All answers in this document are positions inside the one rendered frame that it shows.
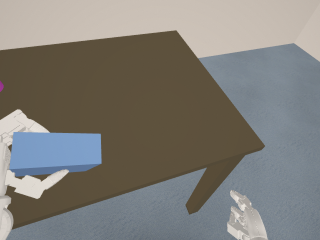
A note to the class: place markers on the left robot hand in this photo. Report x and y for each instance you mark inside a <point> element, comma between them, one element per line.
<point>30,186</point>

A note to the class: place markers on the table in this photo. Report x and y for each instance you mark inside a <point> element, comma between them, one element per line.
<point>160,114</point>

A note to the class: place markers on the robot left forearm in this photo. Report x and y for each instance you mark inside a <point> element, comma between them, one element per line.
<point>6,217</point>

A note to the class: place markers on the sponge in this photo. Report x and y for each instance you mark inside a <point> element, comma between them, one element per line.
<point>41,153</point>

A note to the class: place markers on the right robot hand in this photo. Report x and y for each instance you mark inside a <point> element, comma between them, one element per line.
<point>250,224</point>

